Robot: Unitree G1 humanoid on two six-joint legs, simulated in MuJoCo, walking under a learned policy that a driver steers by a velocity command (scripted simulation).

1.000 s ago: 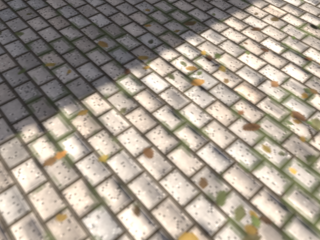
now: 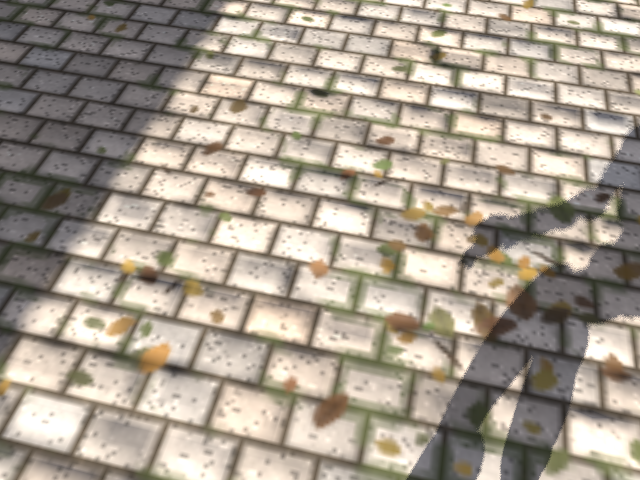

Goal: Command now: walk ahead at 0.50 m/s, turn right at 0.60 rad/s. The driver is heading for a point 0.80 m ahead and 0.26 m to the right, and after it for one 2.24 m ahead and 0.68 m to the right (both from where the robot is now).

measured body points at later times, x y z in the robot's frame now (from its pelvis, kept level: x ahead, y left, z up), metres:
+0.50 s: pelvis +0.27 -0.08 +0.00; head +0.30 -0.11 +0.45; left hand +0.43 +0.17 -0.10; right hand +0.38 -0.40 -0.09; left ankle +0.45 +0.07 -0.67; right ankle +0.24 -0.15 -0.74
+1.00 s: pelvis +0.56 -0.12 +0.00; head +0.59 -0.13 +0.45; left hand +0.82 +0.04 -0.10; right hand +0.48 -0.38 -0.12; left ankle +0.58 -0.03 -0.74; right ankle +0.59 -0.32 -0.68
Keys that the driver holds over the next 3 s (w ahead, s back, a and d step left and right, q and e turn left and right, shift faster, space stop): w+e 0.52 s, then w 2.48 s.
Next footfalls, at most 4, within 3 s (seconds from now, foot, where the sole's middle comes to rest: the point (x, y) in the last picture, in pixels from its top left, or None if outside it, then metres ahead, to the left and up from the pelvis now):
0.22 right None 0.28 -0.16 -0.78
0.72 left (331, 413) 0.62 -0.04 -0.78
1.24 right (471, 340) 0.78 -0.39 -0.78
1.74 left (405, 225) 1.14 -0.29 -0.78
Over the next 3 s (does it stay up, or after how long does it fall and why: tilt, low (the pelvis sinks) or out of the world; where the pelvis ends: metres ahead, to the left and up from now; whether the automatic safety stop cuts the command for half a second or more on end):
stays up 1.58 -0.58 0.00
